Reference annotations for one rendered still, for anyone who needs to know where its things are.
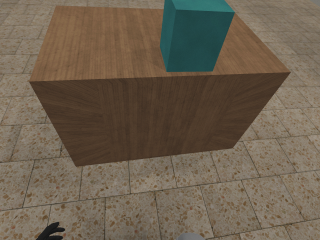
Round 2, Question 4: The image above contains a robot left hand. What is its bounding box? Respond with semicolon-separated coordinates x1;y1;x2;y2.
36;222;65;240

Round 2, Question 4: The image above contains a carton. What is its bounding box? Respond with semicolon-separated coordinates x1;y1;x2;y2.
160;0;235;72

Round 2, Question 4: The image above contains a pedestal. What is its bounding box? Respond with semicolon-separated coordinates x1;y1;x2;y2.
29;5;291;167

